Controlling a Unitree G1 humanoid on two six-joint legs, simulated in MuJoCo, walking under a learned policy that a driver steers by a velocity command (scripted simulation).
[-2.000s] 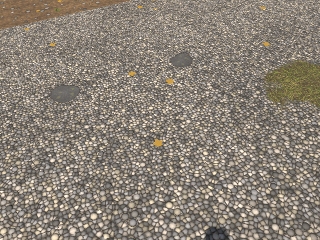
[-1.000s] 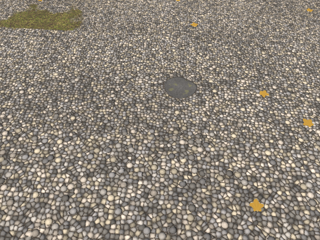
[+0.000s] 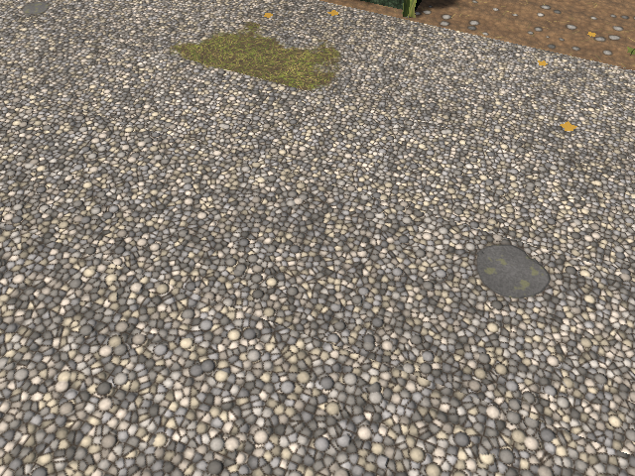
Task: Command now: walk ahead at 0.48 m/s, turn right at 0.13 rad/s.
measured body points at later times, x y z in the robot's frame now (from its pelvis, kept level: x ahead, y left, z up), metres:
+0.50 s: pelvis +0.36 -0.08 -0.18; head +0.38 -0.08 +0.27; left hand +0.52 +0.14 -0.31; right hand +0.22 -0.26 -0.32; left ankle +0.18 +0.10 -0.64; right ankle +0.39 -0.17 -0.92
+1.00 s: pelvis +0.54 -0.07 -0.17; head +0.57 -0.09 +0.28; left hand +0.81 +0.07 -0.28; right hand +0.49 -0.38 -0.26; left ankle +0.66 +0.00 -0.92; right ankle +0.47 -0.17 -0.88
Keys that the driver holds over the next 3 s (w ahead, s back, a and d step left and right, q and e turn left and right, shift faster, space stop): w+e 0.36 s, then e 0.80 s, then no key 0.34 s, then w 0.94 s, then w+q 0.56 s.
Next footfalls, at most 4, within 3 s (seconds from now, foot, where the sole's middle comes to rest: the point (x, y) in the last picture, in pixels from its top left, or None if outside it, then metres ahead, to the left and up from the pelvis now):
0.40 right None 0.42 -0.18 -0.95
0.72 left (320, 419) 0.70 -0.01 -0.95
1.10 right None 0.51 -0.19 -0.95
1.52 left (338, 410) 0.72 -0.06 -0.95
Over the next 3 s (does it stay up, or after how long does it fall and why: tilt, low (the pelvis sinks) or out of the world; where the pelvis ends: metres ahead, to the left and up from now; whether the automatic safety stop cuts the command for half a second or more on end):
stays up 1.11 -0.60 -0.39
